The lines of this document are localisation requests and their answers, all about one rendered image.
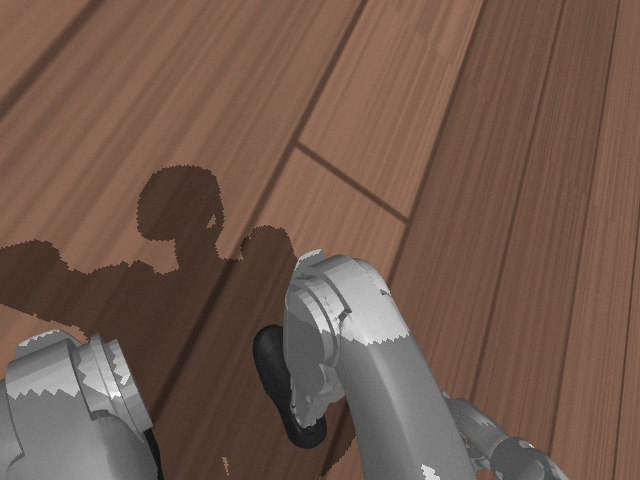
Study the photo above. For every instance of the right robot hand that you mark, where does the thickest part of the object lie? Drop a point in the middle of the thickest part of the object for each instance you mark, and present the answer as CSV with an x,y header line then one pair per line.
x,y
481,432

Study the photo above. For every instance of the right robot foot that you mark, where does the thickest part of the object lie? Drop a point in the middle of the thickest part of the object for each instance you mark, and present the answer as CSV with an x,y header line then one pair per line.
x,y
275,377

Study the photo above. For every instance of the left robot foot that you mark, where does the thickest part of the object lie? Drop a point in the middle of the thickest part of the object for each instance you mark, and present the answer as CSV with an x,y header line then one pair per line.
x,y
155,451

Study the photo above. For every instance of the right robot arm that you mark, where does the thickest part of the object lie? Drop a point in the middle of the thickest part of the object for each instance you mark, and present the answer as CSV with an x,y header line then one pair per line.
x,y
516,459

